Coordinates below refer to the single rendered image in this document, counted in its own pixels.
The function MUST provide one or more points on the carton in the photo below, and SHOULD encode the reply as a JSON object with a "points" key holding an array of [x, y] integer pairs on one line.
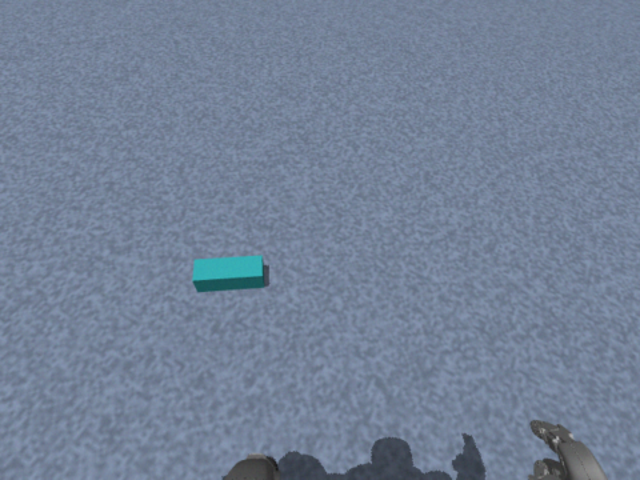
{"points": [[231, 273]]}

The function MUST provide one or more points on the right robot hand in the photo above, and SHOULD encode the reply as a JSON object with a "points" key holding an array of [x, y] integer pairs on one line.
{"points": [[576, 460]]}

